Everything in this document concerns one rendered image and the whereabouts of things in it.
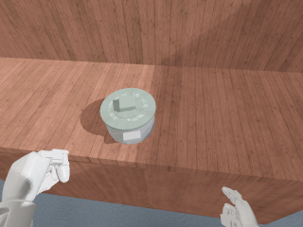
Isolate left robot hand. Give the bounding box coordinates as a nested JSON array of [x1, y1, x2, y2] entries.
[[2, 148, 70, 201]]

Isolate table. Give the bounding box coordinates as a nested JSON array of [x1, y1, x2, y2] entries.
[[0, 0, 303, 225]]

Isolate knob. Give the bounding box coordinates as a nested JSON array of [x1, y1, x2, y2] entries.
[[118, 96, 136, 112]]

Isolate right robot hand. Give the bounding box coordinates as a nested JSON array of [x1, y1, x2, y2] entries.
[[220, 186, 258, 227]]

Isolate pot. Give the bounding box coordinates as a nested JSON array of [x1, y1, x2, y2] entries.
[[105, 116, 155, 145]]

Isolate lid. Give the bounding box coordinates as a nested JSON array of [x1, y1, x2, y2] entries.
[[99, 88, 156, 131]]

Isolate left robot forearm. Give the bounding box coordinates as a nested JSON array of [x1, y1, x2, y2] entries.
[[0, 200, 37, 227]]

